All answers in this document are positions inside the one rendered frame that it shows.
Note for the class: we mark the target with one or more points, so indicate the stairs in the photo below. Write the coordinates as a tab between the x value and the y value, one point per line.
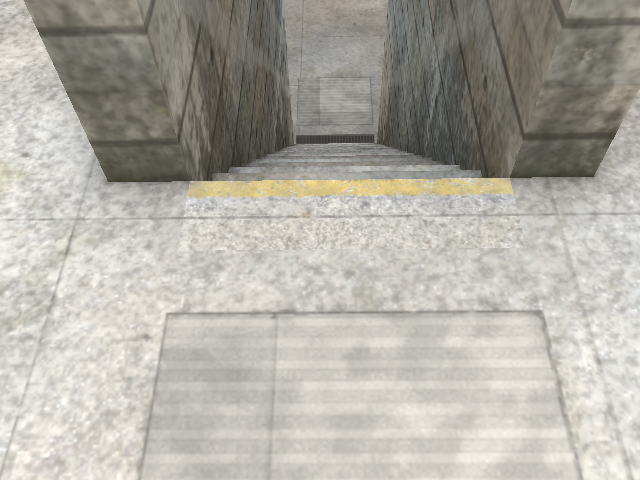
342	161

